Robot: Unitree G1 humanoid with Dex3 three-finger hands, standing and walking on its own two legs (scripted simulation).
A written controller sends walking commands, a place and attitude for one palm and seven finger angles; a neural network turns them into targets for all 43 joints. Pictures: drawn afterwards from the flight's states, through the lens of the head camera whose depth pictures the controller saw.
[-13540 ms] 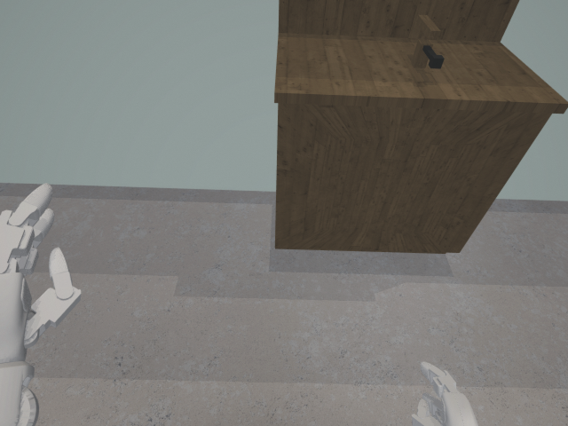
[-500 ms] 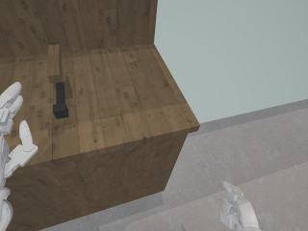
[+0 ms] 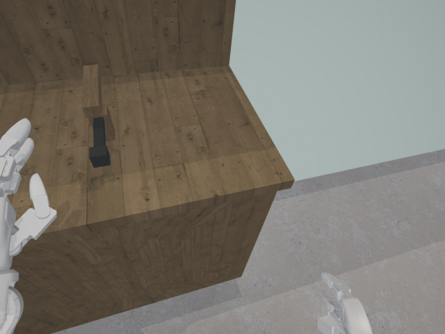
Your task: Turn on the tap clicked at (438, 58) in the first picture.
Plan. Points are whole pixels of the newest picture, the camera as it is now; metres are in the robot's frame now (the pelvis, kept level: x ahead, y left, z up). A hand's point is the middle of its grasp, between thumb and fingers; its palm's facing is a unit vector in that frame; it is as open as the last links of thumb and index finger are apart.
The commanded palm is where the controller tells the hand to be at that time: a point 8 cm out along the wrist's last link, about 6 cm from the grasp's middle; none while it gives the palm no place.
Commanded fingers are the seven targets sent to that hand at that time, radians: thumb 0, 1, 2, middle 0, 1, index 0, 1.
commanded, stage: shuffle to correct the standing spot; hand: left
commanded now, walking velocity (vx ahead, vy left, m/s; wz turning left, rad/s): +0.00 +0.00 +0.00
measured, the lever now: (99, 156) +0.37 +0.26 +0.10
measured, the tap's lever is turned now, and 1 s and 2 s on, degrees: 0 0 0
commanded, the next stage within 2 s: come to a stop and stand still in 0.40 s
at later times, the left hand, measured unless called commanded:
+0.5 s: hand (89, 207) +0.23 +0.21 +0.16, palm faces +0.39 -0.85 -0.34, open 7.4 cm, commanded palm +0.17 +0.24 +0.18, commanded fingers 0.00 0.90 0.90 -0.20 -0.30 -0.20 -0.30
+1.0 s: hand (68, 185) +0.24 +0.23 +0.19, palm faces +0.46 -0.80 -0.38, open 7.4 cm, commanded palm +0.16 +0.24 +0.18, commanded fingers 0.00 0.90 0.90 -0.20 -0.30 -0.20 -0.30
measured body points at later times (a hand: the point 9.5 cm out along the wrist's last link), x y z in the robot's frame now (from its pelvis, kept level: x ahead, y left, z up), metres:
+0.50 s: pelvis +0.01 -0.04 -0.01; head +0.04 -0.02 +0.44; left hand +0.20 +0.25 +0.18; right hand +0.19 -0.26 -0.08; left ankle -0.04 +0.06 -0.74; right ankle +0.06 -0.13 -0.74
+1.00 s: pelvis +0.00 -0.03 +0.00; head +0.03 -0.04 +0.45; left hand +0.21 +0.27 +0.21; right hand +0.18 -0.26 -0.08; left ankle -0.04 +0.06 -0.74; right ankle +0.06 -0.13 -0.74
